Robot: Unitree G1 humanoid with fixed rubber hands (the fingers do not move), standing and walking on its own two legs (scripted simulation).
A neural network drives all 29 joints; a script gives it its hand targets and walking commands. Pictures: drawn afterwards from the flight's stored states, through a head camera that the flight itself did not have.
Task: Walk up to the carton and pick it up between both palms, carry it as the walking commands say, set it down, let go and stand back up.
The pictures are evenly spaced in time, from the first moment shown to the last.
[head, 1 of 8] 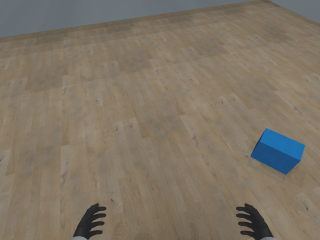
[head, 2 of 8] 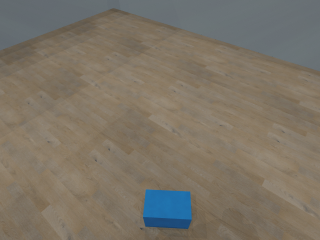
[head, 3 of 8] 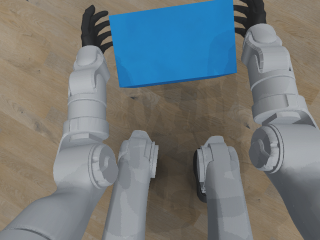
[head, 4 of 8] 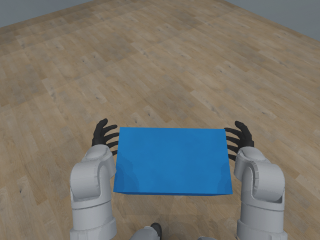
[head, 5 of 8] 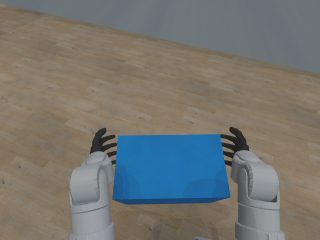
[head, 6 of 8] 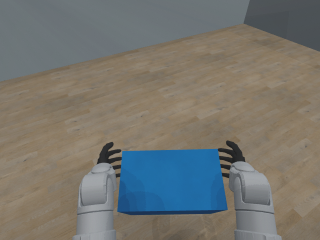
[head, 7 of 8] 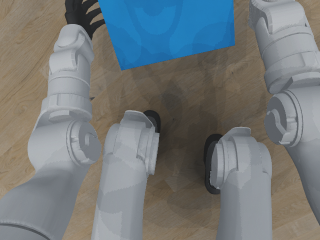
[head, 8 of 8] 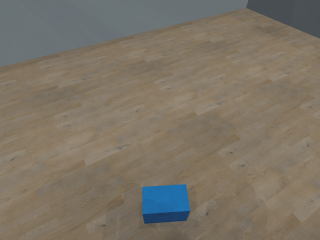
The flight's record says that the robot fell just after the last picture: no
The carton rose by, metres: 0.67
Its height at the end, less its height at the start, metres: +0.00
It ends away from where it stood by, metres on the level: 1.72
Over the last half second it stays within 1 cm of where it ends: yes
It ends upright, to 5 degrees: yes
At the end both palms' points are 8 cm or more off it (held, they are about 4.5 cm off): yes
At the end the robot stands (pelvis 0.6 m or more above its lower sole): yes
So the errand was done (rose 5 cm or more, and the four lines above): yes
